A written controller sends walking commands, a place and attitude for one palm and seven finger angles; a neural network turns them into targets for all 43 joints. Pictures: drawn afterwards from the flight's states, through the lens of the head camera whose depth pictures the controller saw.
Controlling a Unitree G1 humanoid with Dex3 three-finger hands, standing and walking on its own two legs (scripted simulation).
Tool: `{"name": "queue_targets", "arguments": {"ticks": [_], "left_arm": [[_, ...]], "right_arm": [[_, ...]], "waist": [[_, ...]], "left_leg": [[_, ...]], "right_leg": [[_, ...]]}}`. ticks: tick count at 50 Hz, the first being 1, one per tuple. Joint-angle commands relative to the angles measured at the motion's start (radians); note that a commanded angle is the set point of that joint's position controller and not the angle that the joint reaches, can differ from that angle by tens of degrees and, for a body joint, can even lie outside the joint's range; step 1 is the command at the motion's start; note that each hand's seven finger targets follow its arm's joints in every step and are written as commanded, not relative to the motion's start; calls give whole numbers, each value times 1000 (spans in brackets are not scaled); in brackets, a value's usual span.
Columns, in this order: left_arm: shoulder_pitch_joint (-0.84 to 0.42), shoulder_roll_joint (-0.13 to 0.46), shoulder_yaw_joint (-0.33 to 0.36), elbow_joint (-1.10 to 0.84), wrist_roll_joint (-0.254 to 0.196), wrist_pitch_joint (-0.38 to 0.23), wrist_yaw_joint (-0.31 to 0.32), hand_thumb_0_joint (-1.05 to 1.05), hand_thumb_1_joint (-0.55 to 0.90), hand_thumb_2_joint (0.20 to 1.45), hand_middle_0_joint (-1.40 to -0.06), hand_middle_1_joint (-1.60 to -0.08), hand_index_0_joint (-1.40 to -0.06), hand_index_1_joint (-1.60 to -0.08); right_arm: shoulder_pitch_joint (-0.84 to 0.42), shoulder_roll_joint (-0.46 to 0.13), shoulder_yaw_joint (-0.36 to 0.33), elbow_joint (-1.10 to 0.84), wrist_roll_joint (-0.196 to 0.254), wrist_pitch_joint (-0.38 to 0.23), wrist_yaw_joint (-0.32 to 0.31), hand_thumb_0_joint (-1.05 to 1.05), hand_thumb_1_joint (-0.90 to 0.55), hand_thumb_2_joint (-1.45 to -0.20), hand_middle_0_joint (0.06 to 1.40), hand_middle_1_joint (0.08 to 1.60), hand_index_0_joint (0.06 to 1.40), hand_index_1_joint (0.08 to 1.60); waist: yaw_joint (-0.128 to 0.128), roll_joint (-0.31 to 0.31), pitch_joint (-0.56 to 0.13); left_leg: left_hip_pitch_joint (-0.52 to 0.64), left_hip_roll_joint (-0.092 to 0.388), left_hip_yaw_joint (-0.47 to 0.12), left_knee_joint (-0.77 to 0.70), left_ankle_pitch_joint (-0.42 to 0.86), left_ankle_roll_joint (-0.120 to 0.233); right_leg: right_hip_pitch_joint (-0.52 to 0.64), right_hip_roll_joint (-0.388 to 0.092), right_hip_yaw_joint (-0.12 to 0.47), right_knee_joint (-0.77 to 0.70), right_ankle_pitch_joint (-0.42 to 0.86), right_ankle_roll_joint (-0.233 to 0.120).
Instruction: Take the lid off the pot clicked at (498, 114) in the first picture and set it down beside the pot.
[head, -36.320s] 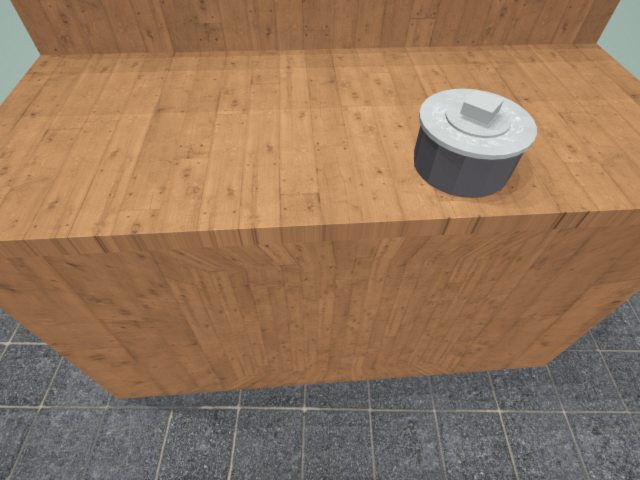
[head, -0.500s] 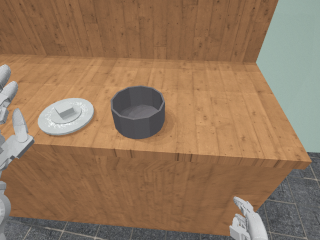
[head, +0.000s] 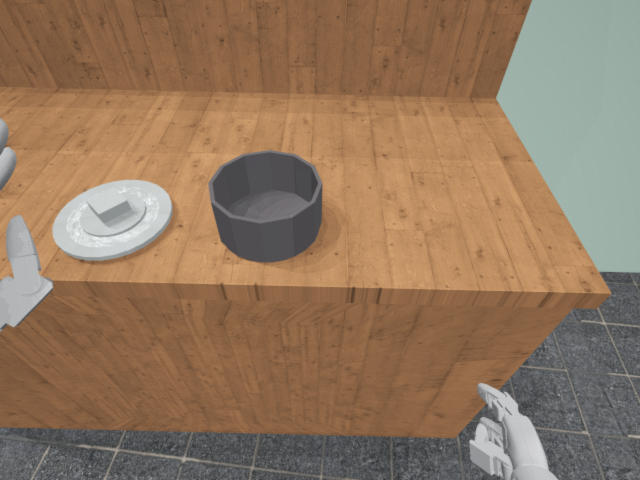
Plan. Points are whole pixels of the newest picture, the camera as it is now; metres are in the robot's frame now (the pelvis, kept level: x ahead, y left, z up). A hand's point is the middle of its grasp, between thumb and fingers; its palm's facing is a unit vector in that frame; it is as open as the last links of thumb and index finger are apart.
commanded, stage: step back with the hand held close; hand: left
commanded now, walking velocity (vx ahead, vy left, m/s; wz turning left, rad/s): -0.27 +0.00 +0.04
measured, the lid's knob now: (108, 204) +0.47 +0.38 +0.06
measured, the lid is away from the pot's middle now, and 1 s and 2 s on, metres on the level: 0.25 0.25 0.25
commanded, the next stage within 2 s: stop stepping back and stand still in 0.92 s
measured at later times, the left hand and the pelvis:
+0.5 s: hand out of the picture +0.12 +0.25 +0.24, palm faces +0.48 -0.79 -0.38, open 7.4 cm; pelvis -0.08 +0.02 -0.02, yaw +0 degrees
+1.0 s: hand out of the picture +0.03 +0.28 +0.24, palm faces +0.39 -0.85 -0.36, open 7.4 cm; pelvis -0.18 +0.06 -0.02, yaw -2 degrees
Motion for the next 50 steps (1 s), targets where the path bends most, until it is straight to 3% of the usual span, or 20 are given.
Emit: {"name": "queue_targets", "arguments": {"ticks": [1,5,9,15,19,23,27,29,32,35,37,38,39,42,44,45,46,47,49,50], "left_arm": [[41,220,143,-249,-4,-52,23,0,900,900,-200,-300,-200,-300],[121,245,189,-329,-9,-73,40,0,900,900,-200,-300,-200,-300],[115,253,223,-366,-6,-96,56,0,900,900,-200,-300,-200,-300],[14,212,200,-252,1,-102,74,0,900,900,-200,-300,-200,-300],[-53,214,171,-238,18,-110,82,0,900,900,-200,-300,-200,-300],[-57,194,133,-231,24,-122,91,0,900,900,-200,-300,-200,-300],[-51,193,144,-281,22,-135,101,0,900,900,-200,-300,-200,-300],[-40,207,177,-324,23,-144,103,0,900,900,-200,-300,-200,-300],[-1,210,194,-287,13,-134,97,0,900,900,-200,-300,-200,-300],[23,214,186,-269,8,-131,95,0,900,900,-200,-300,-200,-300],[-14,246,176,-265,10,-146,94,0,900,900,-200,-300,-200,-300],[-77,266,168,-274,13,-161,100,0,900,900,-200,-300,-200,-300],[-84,266,174,-258,19,-146,97,0,900,900,-200,-300,-200,-300],[-70,206,133,-216,20,-113,83,0,900,900,-200,-300,-200,-300],[-103,209,123,-254,17,-130,84,0,900,900,-200,-300,-200,-300],[-67,221,154,-272,13,-146,85,0,900,900,-200,-300,-200,-300],[-74,228,158,-300,2,-156,75,0,900,900,-200,-300,-200,-300],[-12,225,181,-247,-13,-153,66,0,900,900,-200,-300,-200,-300],[-6,236,197,-364,-37,-148,71,0,900,900,-200,-300,-200,-300],[27,247,212,-365,-26,-133,76,0,900,900,-200,-300,-200,-300]], "right_arm": [[-81,-112,-62,-193,10,-23,-9,0,-900,-900,200,300,200,300],[-58,-113,-64,-213,10,-32,-10,0,-900,-900,200,300,200,300],[-33,-122,-70,-217,9,-69,-11,0,-900,-900,200,300,200,300],[12,-122,-76,-181,14,-117,-24,0,-900,-900,200,300,200,300],[10,-117,-76,-161,6,-126,-26,0,-900,-900,200,300,200,300],[11,-106,-67,-143,1,-126,-27,0,-900,-900,200,300,200,300],[-6,-112,-62,-164,1,-128,-34,0,-900,-900,200,300,200,300],[-15,-118,-61,-175,-3,-137,-36,0,-900,-900,200,300,200,300],[1,-96,-82,-163,-10,-140,-19,0,-900,-900,200,300,200,300],[-5,-83,-80,-155,-10,-133,-9,0,-900,-900,200,300,200,300],[16,-65,-80,-127,-15,-123,-8,0,-900,-900,200,300,200,300],[36,-64,-71,-103,-22,-126,-8,0,-900,-900,200,300,200,300],[28,-67,-81,-90,-14,-125,-8,0,-900,-900,200,300,200,300],[-9,-54,-66,-108,-4,-105,-13,0,-900,-900,200,300,200,300],[-20,-91,-63,-102,-4,-114,-27,0,-900,-900,200,300,200,300],[-22,-116,-74,-114,-12,-121,-29,0,-900,-900,200,300,200,300],[-7,-98,-79,-113,-13,-132,-15,0,-900,-900,200,300,200,300],[7,-88,-90,-111,-20,-149,-3,0,-900,-900,200,300,200,300],[29,-81,-83,-114,-40,-168,8,0,-900,-900,200,300,200,300],[33,-83,-89,-103,-32,-166,12,0,-900,-900,200,300,200,300]], "waist": [[-11,-15,-183],[-6,80,-209],[-10,180,-190],[-41,20,-109],[-49,-26,-59],[-56,-66,-72],[-53,62,-72],[-46,252,-115],[-40,173,-160],[-41,142,-121],[-57,-84,-113],[-66,-155,-133],[-52,-279,-169],[-71,-207,-58],[-79,41,-33],[-54,223,-75],[-54,227,-149],[-54,198,-201],[-56,205,-237],[-51,154,-253]], "left_leg": [[151,67,-64,-26,315,22],[71,100,-103,-65,270,30],[-102,148,-152,-151,-12,50],[-208,120,-162,-106,-358,35],[-94,73,-136,3,-370,9],[0,47,-124,128,-267,0],[-118,122,-223,-66,-435,20],[-307,234,-338,-312,-576,62],[-350,257,-277,-289,-477,80],[-278,182,-185,-170,-420,21],[-72,51,-78,207,-248,-46],[-2,-7,-29,417,-172,-59],[-9,-31,-50,564,-243,-53],[-104,38,-108,366,-220,-28],[-74,65,-123,-50,65,-13],[-86,202,-262,-116,311,38],[-41,278,-296,-141,456,76],[-55,311,-343,-196,292,100],[-23,333,-399,-169,361,147],[6,314,-329,-141,384,137]], "right_leg": [[-77,-59,-5,27,321,-34],[-45,-30,-33,110,223,-28],[4,-2,-54,232,56,-25],[-89,-33,-11,159,-61,-43],[-311,-74,48,2,-292,-75],[-425,-132,74,-28,-254,-91],[-340,-45,-11,110,-275,-63],[-121,50,-78,398,-198,-30],[-58,59,-65,521,-267,-37],[-90,5,-70,201,-231,-74],[-351,-209,175,-83,-214,-169],[-411,-337,237,-139,24,-192],[-452,-365,247,-145,38,-210],[-323,-285,107,40,327,-164],[-262,-149,19,209,285,-85],[-244,-26,-51,347,127,-33],[-268,30,-26,474,-190,-36],[-280,49,-2,615,-362,-39],[-336,51,49,696,-374,-29],[-335,40,41,666,-334,-27]]}}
